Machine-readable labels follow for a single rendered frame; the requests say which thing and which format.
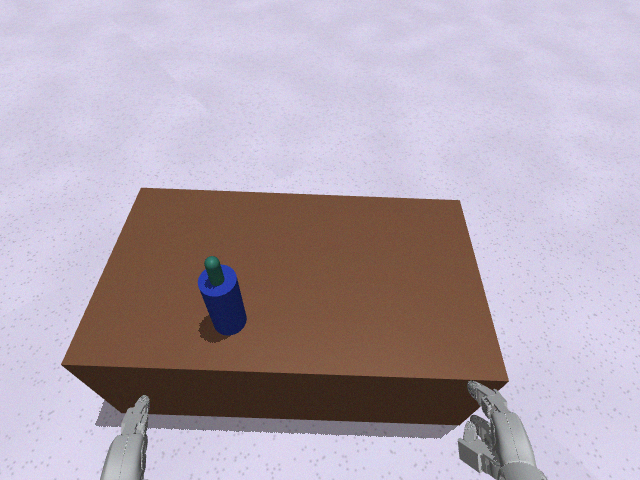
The bottle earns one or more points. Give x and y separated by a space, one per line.
220 290

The right robot arm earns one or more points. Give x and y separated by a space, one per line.
520 471

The right robot hand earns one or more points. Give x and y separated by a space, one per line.
503 440

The left robot hand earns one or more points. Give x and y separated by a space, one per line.
126 458

